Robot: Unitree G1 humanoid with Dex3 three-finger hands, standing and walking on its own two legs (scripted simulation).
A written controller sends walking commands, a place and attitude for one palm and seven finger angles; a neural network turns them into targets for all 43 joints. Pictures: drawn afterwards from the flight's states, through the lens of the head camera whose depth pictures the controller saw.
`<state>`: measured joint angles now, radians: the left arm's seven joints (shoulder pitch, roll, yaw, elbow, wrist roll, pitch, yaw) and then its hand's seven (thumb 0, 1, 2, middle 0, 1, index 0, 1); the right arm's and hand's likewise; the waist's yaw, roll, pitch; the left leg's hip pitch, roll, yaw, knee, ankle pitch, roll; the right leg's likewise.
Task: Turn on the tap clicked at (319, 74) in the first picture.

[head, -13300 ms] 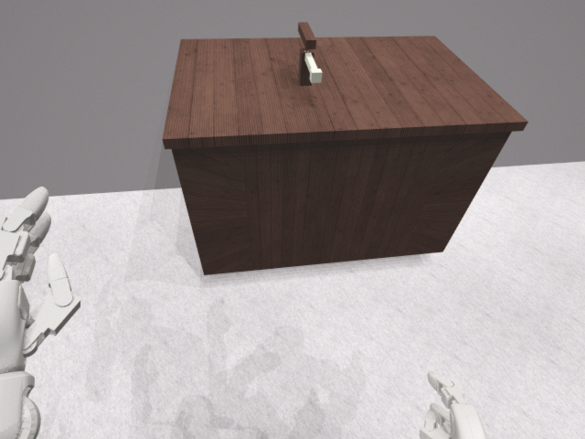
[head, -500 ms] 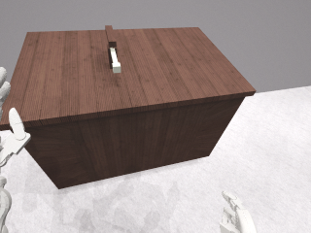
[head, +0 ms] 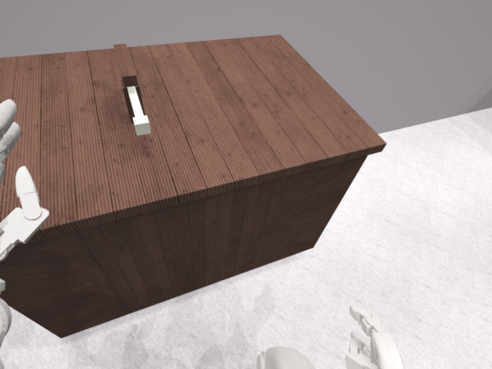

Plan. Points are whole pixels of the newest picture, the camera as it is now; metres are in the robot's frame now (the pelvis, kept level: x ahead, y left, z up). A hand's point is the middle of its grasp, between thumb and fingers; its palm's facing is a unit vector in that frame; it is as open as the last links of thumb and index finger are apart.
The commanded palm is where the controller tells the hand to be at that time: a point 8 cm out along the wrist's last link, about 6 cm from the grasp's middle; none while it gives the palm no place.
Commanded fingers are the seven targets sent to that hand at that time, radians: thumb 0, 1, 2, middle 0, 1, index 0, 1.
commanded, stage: shuffle to correct the standing spot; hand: left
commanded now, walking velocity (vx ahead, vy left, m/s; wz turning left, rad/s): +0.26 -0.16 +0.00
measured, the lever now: (142, 125) +0.54 +0.24 +0.06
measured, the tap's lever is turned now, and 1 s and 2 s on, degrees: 0 0 0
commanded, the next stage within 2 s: come to a stop and stand still in 0.88 s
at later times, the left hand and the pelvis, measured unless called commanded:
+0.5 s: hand (89, 157) +0.32 +0.23 +0.19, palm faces +0.50 -0.83 -0.24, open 7.4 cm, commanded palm +0.26 +0.25 +0.19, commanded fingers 0.00 0.90 0.90 -0.20 -0.30 -0.20 -0.30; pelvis +0.12 -0.04 -0.01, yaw +4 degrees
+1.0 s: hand (185, 123) +0.42 +0.12 +0.18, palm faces +0.42 -0.82 -0.40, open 7.4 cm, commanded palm +0.36 +0.16 +0.19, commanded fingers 0.00 0.90 0.90 -0.20 -0.30 -0.20 -0.30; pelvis +0.21 -0.12 -0.02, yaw +2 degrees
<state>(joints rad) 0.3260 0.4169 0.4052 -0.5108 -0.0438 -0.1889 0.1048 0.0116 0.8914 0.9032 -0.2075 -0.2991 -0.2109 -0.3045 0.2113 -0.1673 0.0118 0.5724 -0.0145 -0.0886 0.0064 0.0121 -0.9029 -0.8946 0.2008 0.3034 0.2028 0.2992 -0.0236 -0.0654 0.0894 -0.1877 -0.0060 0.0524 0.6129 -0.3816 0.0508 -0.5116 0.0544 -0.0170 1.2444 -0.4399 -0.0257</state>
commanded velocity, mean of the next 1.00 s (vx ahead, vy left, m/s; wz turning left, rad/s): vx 0.16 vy -0.15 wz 0.00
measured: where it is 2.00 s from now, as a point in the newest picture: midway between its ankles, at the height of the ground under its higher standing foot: (272, 364)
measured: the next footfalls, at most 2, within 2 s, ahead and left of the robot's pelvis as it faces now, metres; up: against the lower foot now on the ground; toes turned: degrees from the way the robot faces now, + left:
right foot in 0.22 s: +0.22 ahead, -0.13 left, +0.00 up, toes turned -3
left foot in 0.40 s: +0.18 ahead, +0.09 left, +0.00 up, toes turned +8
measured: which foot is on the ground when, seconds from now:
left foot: down 0.00-0.22, up 0.24-0.38, down 0.40-0.72, up 0.74-0.92, down 0.94-1.00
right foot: up 0.00-0.20, down 0.22-0.38, up 0.40-0.70, down 0.72-1.00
